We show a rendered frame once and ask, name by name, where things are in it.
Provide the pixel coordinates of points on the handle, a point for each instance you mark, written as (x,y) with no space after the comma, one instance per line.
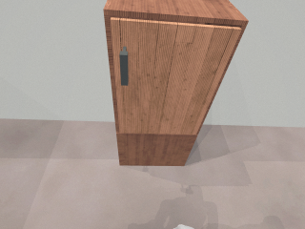
(124,67)

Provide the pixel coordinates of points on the cupboard door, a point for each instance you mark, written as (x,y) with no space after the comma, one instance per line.
(173,71)

